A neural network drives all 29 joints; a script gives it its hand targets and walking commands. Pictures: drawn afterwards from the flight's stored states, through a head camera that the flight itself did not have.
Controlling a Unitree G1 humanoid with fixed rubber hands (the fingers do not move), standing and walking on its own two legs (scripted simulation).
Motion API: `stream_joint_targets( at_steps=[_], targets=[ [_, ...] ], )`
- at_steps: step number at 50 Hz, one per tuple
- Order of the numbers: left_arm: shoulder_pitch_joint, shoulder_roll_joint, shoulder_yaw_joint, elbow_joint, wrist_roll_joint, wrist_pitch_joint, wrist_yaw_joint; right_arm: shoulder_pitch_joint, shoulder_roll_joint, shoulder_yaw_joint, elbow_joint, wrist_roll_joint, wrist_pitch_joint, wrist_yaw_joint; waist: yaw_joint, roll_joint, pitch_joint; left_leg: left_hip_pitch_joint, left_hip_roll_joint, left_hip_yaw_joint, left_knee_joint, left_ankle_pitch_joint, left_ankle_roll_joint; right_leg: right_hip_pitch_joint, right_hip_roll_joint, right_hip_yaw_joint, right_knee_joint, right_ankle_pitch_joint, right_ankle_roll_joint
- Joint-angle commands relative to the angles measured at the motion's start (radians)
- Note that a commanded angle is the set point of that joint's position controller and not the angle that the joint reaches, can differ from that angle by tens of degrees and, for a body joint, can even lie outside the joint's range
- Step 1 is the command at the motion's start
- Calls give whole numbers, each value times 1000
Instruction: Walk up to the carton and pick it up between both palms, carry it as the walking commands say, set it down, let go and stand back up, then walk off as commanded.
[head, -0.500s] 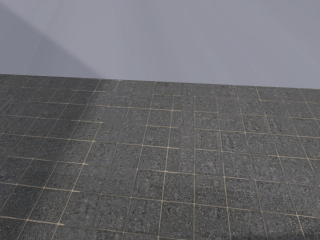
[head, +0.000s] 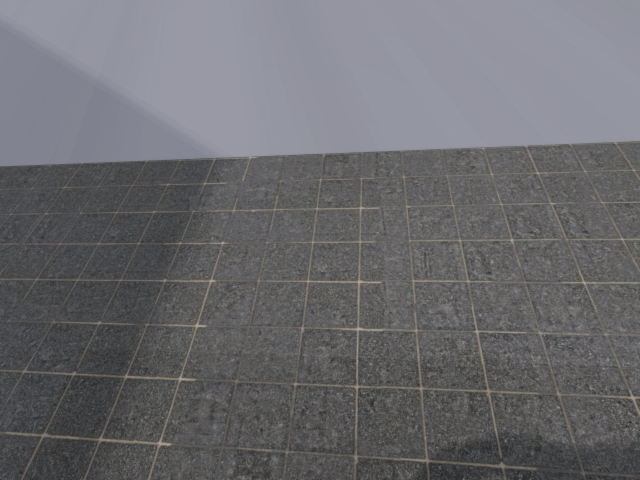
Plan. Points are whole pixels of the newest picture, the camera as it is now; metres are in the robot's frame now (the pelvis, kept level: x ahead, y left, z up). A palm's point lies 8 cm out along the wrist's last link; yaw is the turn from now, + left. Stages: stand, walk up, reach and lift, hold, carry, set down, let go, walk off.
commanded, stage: walk off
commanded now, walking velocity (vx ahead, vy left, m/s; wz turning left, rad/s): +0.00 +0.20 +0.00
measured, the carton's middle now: out of the picture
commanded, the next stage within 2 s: stand in 1.00 s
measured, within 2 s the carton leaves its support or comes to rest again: neither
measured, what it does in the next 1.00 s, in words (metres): steps to the left: left foot, then right foot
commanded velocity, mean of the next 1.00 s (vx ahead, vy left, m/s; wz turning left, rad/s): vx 0.00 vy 0.20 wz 0.00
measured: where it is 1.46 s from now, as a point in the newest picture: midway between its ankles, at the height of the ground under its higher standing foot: outside the picture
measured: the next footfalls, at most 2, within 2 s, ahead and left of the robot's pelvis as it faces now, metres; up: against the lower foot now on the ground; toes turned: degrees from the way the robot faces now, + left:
left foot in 0.30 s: +0.01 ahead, +0.24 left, +0.00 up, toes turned +4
right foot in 0.56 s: +0.01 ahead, +0.06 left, +0.00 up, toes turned -9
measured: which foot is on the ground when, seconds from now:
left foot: up 0.00-0.28, down 0.30-0.58, up 0.60-1.00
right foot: down 0.00-0.30, up 0.32-0.54, down 0.56-1.00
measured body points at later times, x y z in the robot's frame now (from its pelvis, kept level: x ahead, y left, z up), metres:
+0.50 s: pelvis -0.03 +0.12 +0.00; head +0.01 +0.12 +0.45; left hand +0.02 +0.39 -0.14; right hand +0.05 -0.12 -0.14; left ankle -0.03 +0.24 -0.73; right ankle -0.04 +0.03 -0.69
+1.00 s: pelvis -0.04 +0.23 +0.01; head -0.01 +0.23 +0.45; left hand -0.07 +0.52 -0.12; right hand +0.08 -0.02 -0.13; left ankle -0.04 +0.38 -0.73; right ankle -0.03 +0.07 -0.73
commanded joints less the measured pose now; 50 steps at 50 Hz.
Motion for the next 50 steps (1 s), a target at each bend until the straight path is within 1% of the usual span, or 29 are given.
stream_joint_targets(
  at_steps=[1,3,5,8,9,10,11,13,14,15,16,17,18,19,21,23,27,28,29,30,31,32,33,35,40,45,48,49,50],
  targets=[
    [44,187,54,-33,4,2,-7,41,-102,-45,-54,-9,4,29,11,-227,-24,-69,80,-121,184,108,-37,5,-324,279,-301,334,-138],
    [75,197,61,-21,10,0,-10,5,-56,-35,-59,0,5,57,23,-242,-40,-73,53,-53,44,172,-48,49,-233,168,-277,324,-89],
    [134,190,67,1,19,-8,-12,-6,-34,-25,-57,-2,5,64,44,-241,-27,-67,71,-14,-65,143,-68,73,-257,175,-280,372,-95],
    [120,264,99,-11,21,-1,-18,-85,-11,-5,-111,11,13,79,56,-313,-2,9,120,28,-268,125,-69,17,-272,194,-326,160,-95],
    [145,261,103,-14,24,10,-20,-97,-35,-9,-106,1,15,78,82,-298,-28,54,87,75,-309,86,-68,9,-279,219,-336,67,-96],
    [96,316,117,-25,28,11,-19,-78,-56,-16,-120,7,11,83,43,-307,-48,129,115,45,-380,111,-52,-30,-293,215,-339,77,-70],
    [120,300,116,-21,21,16,-23,-51,-57,-12,-111,9,7,76,54,-328,-53,166,89,82,-460,94,-43,-19,-277,201,-311,108,-58],
    [110,290,112,-13,12,19,-21,47,-52,-17,-76,2,-1,78,-4,-277,-60,348,74,101,-650,221,-11,-125,-253,170,-213,80,-16],
    [148,256,98,-13,19,21,-25,104,-98,-32,-42,-17,-9,71,-13,-109,-61,458,87,77,-720,225,-5,-223,-185,112,-94,22,25],
    [187,165,75,-31,29,24,-27,142,-163,-39,-45,-20,-14,69,-15,92,-68,476,280,-119,-836,144,25,-300,-82,27,159,-219,53],
    [115,87,57,-62,9,39,-19,58,-272,-51,-91,-12,-17,60,-34,225,-63,282,348,-150,-823,243,132,-329,21,84,326,-326,58],
    [42,118,51,-101,-4,41,-15,43,-277,-53,-93,-20,-21,47,-77,225,-82,172,381,-180,-877,95,198,-289,25,132,477,-325,37],
    [39,166,61,-99,-14,40,-21,2,-206,-29,-92,-16,-25,41,-32,151,-22,122,346,-158,-877,137,182,-296,25,171,532,-265,21],
    [90,174,64,-85,-15,40,-28,-46,-191,-23,-98,-18,-24,38,8,208,-22,126,308,-102,-855,162,162,-285,16,149,556,-208,24],
    [161,192,73,-45,4,32,-24,-114,-141,-6,-131,-2,-32,31,48,101,-61,187,289,-79,-780,361,190,-263,-13,92,567,-158,35],
    [131,134,45,-62,1,27,-24,-64,-120,1,-113,-6,-32,26,19,130,-47,169,244,-32,-721,485,187,-185,-13,51,390,-179,31],
    [201,71,16,-43,-16,10,-5,-23,-143,-1,-63,8,-28,3,62,74,-92,209,257,-91,-603,656,183,36,11,32,-41,-25,1],
    [245,88,12,-36,-5,0,-4,-21,-123,4,-68,21,-28,-2,98,18,-106,104,241,-87,-558,554,138,199,-36,90,-226,164,10],
    [293,234,43,-42,26,-7,2,27,-62,17,-83,28,-33,-4,97,-259,-112,-73,153,-9,-368,176,32,337,-369,448,-326,231,-38],
    [281,367,80,-30,18,3,3,-90,-136,-12,-133,20,-19,-3,137,-404,-38,-177,55,39,-143,-125,-8,202,-549,591,-326,575,-220],
    [305,306,75,-10,16,-2,-7,-141,-151,-11,-127,0,-8,11,130,-279,-32,-164,62,-82,8,-71,-14,188,-495,516,-293,707,-216],
    [264,277,66,-31,6,-6,-11,-119,-163,-27,-119,6,-6,19,108,-206,-34,-134,51,-116,76,-10,-23,134,-443,432,-297,640,-203],
    [178,255,59,-43,7,-6,-18,-72,-140,-27,-82,6,-2,28,56,-199,1,-140,67,-139,84,58,-31,120,-376,337,-303,512,-147],
    [134,235,59,-45,-1,-10,-8,-28,-104,-30,-63,-9,2,47,34,-180,-44,-119,60,-114,83,175,-50,151,-292,221,-285,456,-101],
    [197,226,60,-17,13,-17,-11,-68,-72,-20,-82,5,12,69,62,-260,-31,-124,62,-53,-76,176,-95,164,-289,178,-259,529,-88],
    [169,299,89,-17,22,1,-23,-112,-48,10,-110,8,19,79,78,-368,-26,69,93,87,-352,141,-78,35,-284,173,-310,235,-82],
    [151,330,102,-27,16,13,-28,-64,-85,-7,-84,9,9,73,58,-300,-51,205,71,126,-584,177,-38,9,-292,185,-239,316,-56],
    [139,310,95,-31,10,15,-26,-6,-95,-14,-68,3,6,68,16,-278,-35,324,73,119,-673,250,-17,-71,-277,185,-195,267,-24],
    [182,263,82,-17,12,15,-36,75,-131,-26,-38,-8,-8,68,-4,-172,-112,462,112,64,-764,259,-11,-123,-205,106,-47,126,10]
  ],
)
